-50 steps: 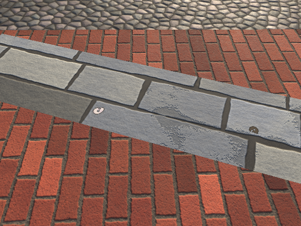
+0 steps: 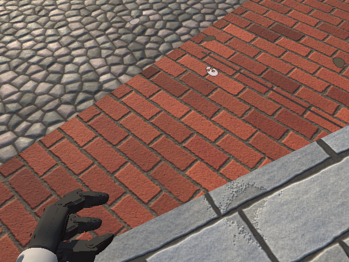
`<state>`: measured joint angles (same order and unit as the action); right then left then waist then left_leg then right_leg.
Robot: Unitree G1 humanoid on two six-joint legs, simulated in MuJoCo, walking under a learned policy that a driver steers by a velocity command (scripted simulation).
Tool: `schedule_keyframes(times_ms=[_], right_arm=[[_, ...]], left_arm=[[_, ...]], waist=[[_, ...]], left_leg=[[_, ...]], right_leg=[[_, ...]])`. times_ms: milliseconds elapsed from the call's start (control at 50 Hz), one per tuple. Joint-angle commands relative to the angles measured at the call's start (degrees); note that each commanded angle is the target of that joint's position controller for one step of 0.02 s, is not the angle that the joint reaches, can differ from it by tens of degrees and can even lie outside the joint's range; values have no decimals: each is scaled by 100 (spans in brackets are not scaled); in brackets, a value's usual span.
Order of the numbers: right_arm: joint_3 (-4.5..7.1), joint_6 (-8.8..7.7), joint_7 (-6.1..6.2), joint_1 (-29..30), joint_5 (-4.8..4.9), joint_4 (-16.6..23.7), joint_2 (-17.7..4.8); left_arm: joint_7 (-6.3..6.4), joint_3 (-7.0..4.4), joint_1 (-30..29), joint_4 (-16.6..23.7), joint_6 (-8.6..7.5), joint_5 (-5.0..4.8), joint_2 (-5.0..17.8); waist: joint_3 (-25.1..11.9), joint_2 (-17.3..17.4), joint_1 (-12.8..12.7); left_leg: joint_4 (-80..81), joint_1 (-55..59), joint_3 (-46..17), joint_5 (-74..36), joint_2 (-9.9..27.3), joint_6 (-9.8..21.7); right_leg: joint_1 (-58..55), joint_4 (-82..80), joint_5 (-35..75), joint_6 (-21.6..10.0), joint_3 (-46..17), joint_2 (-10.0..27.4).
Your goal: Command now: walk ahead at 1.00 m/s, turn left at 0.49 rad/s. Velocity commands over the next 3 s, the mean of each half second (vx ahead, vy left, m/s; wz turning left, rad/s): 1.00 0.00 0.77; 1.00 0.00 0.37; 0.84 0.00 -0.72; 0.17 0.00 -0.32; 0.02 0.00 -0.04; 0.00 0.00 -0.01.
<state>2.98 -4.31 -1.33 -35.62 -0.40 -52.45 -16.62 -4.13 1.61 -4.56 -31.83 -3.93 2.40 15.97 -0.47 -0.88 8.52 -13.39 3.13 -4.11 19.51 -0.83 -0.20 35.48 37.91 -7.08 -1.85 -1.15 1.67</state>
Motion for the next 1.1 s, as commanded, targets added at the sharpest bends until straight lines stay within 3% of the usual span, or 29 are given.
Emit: schedule_keyframes(times_ms=[20, 40, 60, 80, 100, 140, 220, 280, 340, 400, 440, 460, 480, 500, 520, 540, 580, 640, 700, 760, 840, 880, 920, 940, 960, 1000, 1020, 1060, 1100], right_arm=[[250, -165, -32, 1013, 63, 624, -1219], [259, -163, -31, 1007, 84, 624, -1234], [160, -185, -19, 1083, 77, 764, -838], [20, -138, 26, 642, 209, 997, -117], [79, -44, 53, 948, 125, 1042, -502], [85, 77, -19, 1538, -15, 1013, -478], [46, 390, -188, 1969, -128, 1148, -124], [-27, 413, -302, 2733, -148, 1540, -55], [-121, 384, -445, 3385, -107, 1783, -104], [-104, 370, -448, 3331, -91, 1741, -285], [39, 368, -351, 1991, -87, 1398, -653], [193, 356, -259, 768, -98, 1028, -929], [355, 379, -99, 347, -70, 797, -1192], [475, 463, -8, 861, -50, 899, -1763], [561, 521, 3, 978, -111, 1217, -2102], [539, 523, 66, 1070, -81, 1263, -1815], [392, 392, 142, 1465, -64, 1120, -1308], [188, 89, 158, 1676, -21, 1095, -845], [169, -76, 117, 1492, 3, 977, -777], [185, -160, 43, 1089, 124, 841, -830], [223, -144, 124, 922, 19, 646, -1136], [272, -80, 205, 950, -126, 556, -1380], [284, 55, 286, 1540, -300, 614, -1331], [100, -15, 225, 1504, -171, 907, -581], [-10, -168, 83, 1036, -75, 1141, -354], [-66, -249, 126, 2028, -190, 1270, -693], [-92, -243, 106, 2261, -255, 1371, -648], [-176, -51, 55, 2361, -400, 1559, -500], [-252, 74, 26, 2802, -337, 1807, -548]], left_arm=[[201, -347, 1265, -186, -41, 20, 832], [313, -444, 2108, -424, -61, 97, 972], [449, -594, 3088, -488, -94, 225, 1400], [504, -660, 3183, -459, -60, 335, 1755], [520, -642, 2749, -429, -13, 160, 1446], [472, -500, 2156, -530, -77, 53, 707], [422, -439, 2312, -946, -283, -129, 352], [406, -436, 2333, -1146, -374, -135, 293], [456, -472, 2235, -1267, -391, -128, 476], [535, -571, 2623, -1353, -326, -131, 991], [619, -687, 2385, -1246, -128, -68, 1399], [618, -707, 2130, -1127, -32, -37, 1454], [530, -680, 2166, -1168, -1, 9, 1247], [440, -437, 2414, -860, -73, 109, 352], [452, -418, 2393, -242, -194, -44, 646], [454, -406, 1842, -196, -315, 1, 888], [468, -340, 1770, -308, -297, 60, 789], [421, -261, 2020, -393, 80, 183, 532], [313, -112, 962, 18, 83, 86, 224], [228, -85, 407, 68, 32, -61, 146], [254, -229, 275, 71, 36, -98, 481], [321, -396, 1212, -216, 43, -147, 784], [489, -643, 3767, -969, 120, -171, 1197], [538, -794, 4352, -1125, 135, -66, 1689], [415, -778, 3770, -1158, 158, -88, 1620], [331, -728, 2948, -1032, 117, -178, 955], [326, -686, 2934, -1142, 103, -165, 802], [361, -588, 2937, -1374, 38, -178, 630], [368, -648, 2732, -1379, -42, -229, 874]], waist=[[-243, 264, -1395], [-766, 181, -1798], [-1439, -396, -2206], [-2000, -1456, -1735], [-1464, -1085, -1597], [-158, -355, -1271], [429, -493, -859], [591, -414, -744], [807, -143, -706], [470, -199, -571], [-326, -476, 226], [-890, -431, 752], [-930, 150, 738], [-656, 1607, -95], [-1953, 1434, -150], [-1298, 415, -80], [-8, -386, -720], [342, -458, -1212], [721, -135, -919], [618, 12, -506], [427, 233, -478], [-197, 579, -962], [-1120, 479, -2327], [-1534, -857, -2228], [-1693, -1999, -1410], [-465, -29, -1378], [-133, 332, -1198], [290, 133, -768], [711, -84, -640]], left_leg=[[-823, -1730, -539, -4088, 846, 825], [-2218, -2249, -433, -3920, 575, 736], [-4159, -3184, -200, -2199, 206, 648], [-5957, -4349, -74, 831, -155, 611], [-6466, -4887, -122, 281, 30, 678], [-6157, -4945, -9, -374, 489, 612], [-5841, -4925, 59, -531, 805, 453], [-5340, -5131, 301, -1297, 802, 480], [-3742, -4246, 935, -2148, 570, 667], [-3023, -3095, 1630, -2092, -142, 972], [-3010, -1694, 1524, -1477, -474, 1207], [-2795, -332, 1203, -1243, -548, 1400], [-2427, 778, 656, -888, -396, 1560], [-2639, 1443, -1243, -1976, 670, 1969], [-1157, 2541, -3773, -365, 1438, 2899], [-231, 1892, -4200, 529, 1543, 2630], [-47, -93, -3279, -189, 1195, 2211], [137, -1963, -2077, -997, 645, 2037], [519, -2476, -1190, -1869, 142, 1780], [751, -2004, -938, -2950, 192, 1462], [331, -128, -725, -4955, 612, 1236], [-865, 555, -451, -6926, 815, 1006], [-4057, -588, 37, -6547, 589, 810], [-6745, -2549, 307, -2877, -264, 537], [-7387, -4299, -110, 606, -907, 414], [-7017, -4728, -342, -222, -20, 450], [-6419, -4454, -274, -309, 178, 415], [-5472, -4000, -199, -146, 389, 183], [-3752, -3205, 81, -247, 401, -58]], right_leg=[[-3106, -511, -19, -88, 311, -422], [-4294, -473, -248, -143, 225, -255], [-5401, -778, -2053, -282, -1122, 1053], [-5833, -1875, -4096, -564, -3830, 2528], [-5173, -2449, -4433, -708, -4498, 2412], [-3933, -2388, -2493, -670, -2560, 1865], [-3219, -2776, -207, -455, -736, 1464], [-3189, -2964, 1241, -348, 400, 1234], [-2878, -3277, 2007, -133, 1406, 882], [-3502, -2441, 5622, 33, 1708, 978], [-3664, -526, 7018, 21, 1606, 1230], [-3167, 1095, 6645, -63, 1455, 1267], [-2022, 3203, 2935, 30, 1442, 662], [69, 5618, -2296, 265, 1190, -273], [1358, 6203, -2158, 278, -115, -415], [1664, 5647, -1631, 238, -397, -66], [1073, 4518, -1287, 268, -339, 366], [38, 3346, -1483, 484, -221, 734], [-215, 1540, 17, 435, 178, 766], [-826, 249, 1742, 175, 420, 452], [-769, -622, 1309, -209, 558, 27], [-1588, -549, 305, -399, 661, -415], [-4017, -416, -695, -722, 439, -260], [-5354, -577, -2329, -1305, -1779, 878], [-5860, -2089, -2367, -1860, -5144, 1581], [-4505, -2154, -1824, -1829, -3944, 1414], [-3725, -2228, -1498, -1656, -3394, 1134], [-2542, -2435, -1259, -1479, -2724, 621], [-1324, -2857, -972, -1469, -2101, 194]])
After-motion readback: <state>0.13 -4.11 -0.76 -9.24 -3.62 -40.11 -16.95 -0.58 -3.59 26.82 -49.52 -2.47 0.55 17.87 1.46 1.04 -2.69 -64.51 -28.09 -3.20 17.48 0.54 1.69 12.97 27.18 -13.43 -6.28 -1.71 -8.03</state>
